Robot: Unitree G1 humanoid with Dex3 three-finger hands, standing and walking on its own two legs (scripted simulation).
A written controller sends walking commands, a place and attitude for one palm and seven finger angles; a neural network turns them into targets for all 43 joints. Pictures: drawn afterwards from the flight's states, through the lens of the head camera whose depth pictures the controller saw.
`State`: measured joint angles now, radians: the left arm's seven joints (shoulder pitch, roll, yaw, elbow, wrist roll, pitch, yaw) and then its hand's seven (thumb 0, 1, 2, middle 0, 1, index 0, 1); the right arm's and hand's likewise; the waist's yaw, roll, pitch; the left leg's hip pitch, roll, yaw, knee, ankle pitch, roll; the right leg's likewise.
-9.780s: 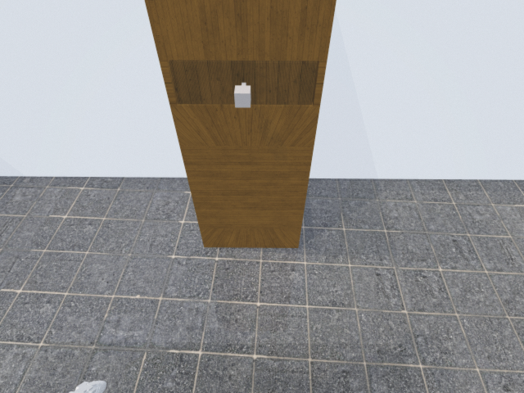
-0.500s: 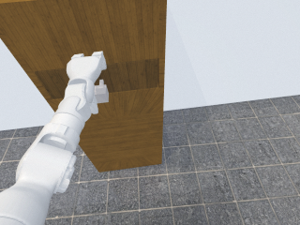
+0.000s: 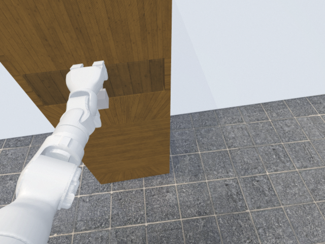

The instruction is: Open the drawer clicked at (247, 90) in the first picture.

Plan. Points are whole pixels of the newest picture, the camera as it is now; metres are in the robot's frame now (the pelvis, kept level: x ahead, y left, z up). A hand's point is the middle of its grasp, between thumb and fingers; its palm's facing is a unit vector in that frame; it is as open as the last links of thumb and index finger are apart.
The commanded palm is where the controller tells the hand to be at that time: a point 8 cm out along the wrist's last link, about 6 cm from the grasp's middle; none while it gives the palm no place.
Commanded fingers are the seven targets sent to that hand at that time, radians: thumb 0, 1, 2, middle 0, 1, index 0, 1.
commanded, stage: lower the fingers behind the handle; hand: left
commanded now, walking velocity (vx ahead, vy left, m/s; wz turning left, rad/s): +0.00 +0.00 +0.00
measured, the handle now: (100, 94) +0.53 +0.16 +0.06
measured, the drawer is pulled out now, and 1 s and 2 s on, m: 0.00 0.00 0.00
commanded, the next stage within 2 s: close the thumb around the handle in 0.96 s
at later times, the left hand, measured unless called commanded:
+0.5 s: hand (96, 100) +0.49 +0.16 +0.06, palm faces -0.02 -0.03 -1.00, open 13.7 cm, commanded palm +0.48 +0.16 +0.10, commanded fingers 0.00 -0.50 0.30 -0.30 -1.20 -0.30 -1.20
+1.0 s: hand (100, 104) +0.50 +0.15 +0.04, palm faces -0.01 -0.03 -1.00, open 13.6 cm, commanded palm +0.49 +0.16 +0.10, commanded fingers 0.00 -0.50 0.30 -0.30 -1.20 -0.30 -1.20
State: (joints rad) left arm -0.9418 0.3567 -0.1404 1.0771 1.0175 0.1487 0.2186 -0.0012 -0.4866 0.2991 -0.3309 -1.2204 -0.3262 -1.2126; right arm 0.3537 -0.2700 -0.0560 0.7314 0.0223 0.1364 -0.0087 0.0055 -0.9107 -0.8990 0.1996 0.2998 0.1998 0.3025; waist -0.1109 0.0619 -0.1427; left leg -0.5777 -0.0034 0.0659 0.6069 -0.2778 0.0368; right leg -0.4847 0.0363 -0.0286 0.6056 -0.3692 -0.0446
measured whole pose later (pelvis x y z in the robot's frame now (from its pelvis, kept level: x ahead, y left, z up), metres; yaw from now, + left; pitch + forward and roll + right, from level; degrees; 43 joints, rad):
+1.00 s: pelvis -0.01 +0.01 -0.01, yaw +0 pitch +19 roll -1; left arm -1.00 0.33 -0.14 1.19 1.03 0.18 0.35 0.00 -0.49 0.30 -0.36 -1.23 -0.35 -1.25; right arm 0.38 -0.25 -0.05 0.75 0.01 0.10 0.00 0.00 -0.91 -0.90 0.20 0.30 0.20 0.30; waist -0.15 0.07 -0.16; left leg -0.74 0.00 0.05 0.73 -0.31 0.05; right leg -0.64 0.04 -0.04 0.71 -0.40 -0.04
